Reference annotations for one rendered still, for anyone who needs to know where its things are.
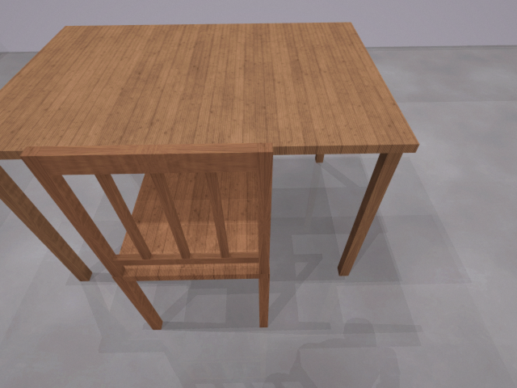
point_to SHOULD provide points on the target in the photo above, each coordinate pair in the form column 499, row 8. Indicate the table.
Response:
column 309, row 88

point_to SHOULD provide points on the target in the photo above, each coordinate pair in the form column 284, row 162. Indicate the chair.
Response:
column 203, row 211

